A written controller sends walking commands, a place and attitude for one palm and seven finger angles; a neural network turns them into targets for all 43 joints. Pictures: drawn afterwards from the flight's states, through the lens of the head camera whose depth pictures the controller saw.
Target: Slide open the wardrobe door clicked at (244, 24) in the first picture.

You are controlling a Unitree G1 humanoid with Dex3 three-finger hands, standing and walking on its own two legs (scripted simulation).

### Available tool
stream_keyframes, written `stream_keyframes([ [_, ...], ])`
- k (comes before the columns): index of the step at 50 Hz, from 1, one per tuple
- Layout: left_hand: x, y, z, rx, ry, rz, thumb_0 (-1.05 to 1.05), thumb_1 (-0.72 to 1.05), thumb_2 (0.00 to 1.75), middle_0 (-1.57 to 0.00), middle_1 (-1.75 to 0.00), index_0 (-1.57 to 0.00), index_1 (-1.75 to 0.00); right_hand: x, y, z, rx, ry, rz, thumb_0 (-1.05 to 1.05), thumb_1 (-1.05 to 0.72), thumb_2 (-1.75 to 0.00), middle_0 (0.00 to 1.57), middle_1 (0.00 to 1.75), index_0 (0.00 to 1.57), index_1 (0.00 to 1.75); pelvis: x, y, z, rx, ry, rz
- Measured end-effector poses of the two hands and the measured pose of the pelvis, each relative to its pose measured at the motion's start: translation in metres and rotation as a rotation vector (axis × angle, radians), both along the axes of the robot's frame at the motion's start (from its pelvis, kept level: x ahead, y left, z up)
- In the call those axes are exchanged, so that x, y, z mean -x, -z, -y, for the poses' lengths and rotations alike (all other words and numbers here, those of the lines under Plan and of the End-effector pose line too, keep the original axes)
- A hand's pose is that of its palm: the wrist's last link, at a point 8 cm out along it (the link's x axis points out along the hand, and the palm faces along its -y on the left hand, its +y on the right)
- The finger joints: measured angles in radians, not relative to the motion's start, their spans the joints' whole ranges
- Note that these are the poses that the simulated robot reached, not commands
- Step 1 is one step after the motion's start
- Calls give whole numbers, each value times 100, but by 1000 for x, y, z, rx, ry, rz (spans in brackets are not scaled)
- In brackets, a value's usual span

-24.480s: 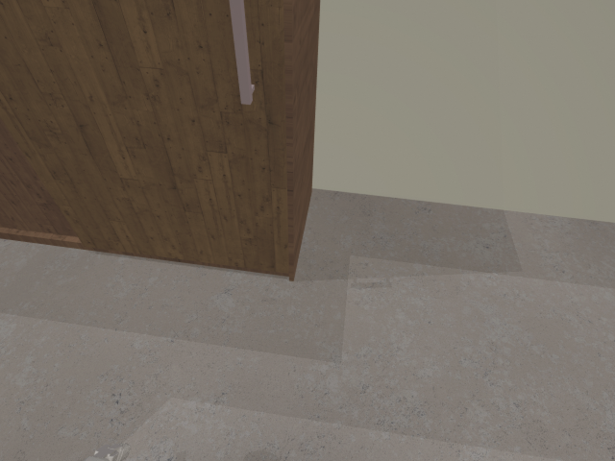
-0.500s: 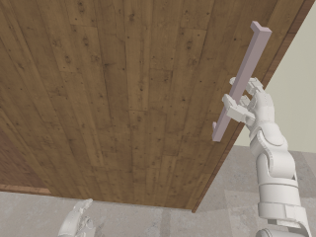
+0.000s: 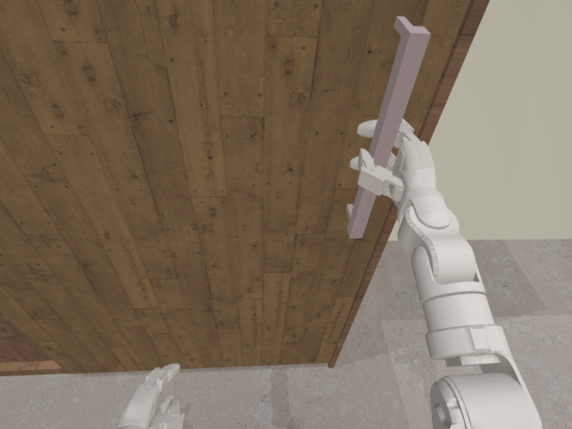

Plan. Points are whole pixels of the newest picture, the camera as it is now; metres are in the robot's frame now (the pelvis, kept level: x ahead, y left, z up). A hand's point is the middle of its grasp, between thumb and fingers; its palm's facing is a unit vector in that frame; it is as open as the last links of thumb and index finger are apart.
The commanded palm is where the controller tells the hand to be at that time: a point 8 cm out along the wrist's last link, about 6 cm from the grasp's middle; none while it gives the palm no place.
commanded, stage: tug the door sideways, standing still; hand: right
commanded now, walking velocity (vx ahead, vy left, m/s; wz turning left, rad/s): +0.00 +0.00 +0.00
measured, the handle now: (374, 147) +0.46 -0.11 +0.19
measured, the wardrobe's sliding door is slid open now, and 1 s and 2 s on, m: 0.00 0.05 0.24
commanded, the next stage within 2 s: step sideways, sliding the door along in 0.36 s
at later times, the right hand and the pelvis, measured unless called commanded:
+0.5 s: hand (346, 173) +0.40 -0.06 +0.19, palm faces -0.03 +1.00 -0.06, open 5.9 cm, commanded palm +0.38 -0.11 +0.19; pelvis -0.02 +0.00 +0.00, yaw -1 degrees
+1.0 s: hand (323, 172) +0.41 -0.03 +0.18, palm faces +0.12 +0.99 -0.07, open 6.1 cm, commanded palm +0.38 -0.04 +0.19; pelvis +0.00 +0.09 -0.01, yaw -1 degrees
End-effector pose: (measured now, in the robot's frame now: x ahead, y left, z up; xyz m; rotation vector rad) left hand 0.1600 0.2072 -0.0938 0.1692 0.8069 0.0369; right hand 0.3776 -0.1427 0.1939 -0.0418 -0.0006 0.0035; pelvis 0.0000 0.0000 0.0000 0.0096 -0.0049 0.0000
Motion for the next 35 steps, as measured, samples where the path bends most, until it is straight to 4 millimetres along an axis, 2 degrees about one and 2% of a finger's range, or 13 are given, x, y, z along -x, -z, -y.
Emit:
stream_keyframes([
  [13, 30, 13, -2, -3, 10, -61, 1, 91, 90, -20, -30, -20, -30, 1, 0, -10, 16, -8, 12, -1, -75, -81, 35, 140, 26, 140, 11, 1, 2, 3, 14, -2],
  [26, 33, 12, -12, -12, -6, -33, 1, 91, 90, -20, -30, -20, -30, 0, 2, -25, 39, -42, 50, -2, -72, -80, 37, 139, 28, 140, 18, 3, -4, 11, 0, -7],
  [31, 34, 16, -27, -15, -92, -10, 1, 91, 90, -20, -30, -20, -30, -4, 8, -29, 83, -45, 164, -5, -68, -82, 41, 139, 30, 140, 18, 8, -15, 31, -38, -12],
  [35, 38, 26, -44, -7, -108, -65, 1, 91, 90, -20, -30, -20, -30, -6, 10, -34, 80, -14, 206, -6, -67, -84, 43, 139, 31, 140, 12, 10, -34, 21, -37, -2],
])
